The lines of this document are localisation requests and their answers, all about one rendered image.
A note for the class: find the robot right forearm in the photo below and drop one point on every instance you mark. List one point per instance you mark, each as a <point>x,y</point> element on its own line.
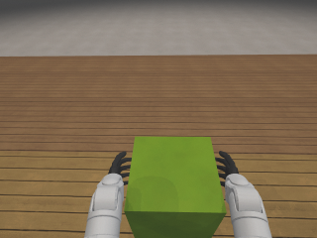
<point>246,206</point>

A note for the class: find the carton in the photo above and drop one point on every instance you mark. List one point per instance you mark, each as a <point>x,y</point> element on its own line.
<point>174,189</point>

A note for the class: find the robot left forearm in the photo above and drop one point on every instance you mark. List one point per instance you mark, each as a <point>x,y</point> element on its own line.
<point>105,209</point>

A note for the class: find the robot right hand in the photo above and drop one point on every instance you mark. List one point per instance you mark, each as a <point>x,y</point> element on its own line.
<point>229,166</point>

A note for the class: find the robot left hand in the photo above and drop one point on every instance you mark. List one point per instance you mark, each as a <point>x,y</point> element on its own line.
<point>116,167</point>

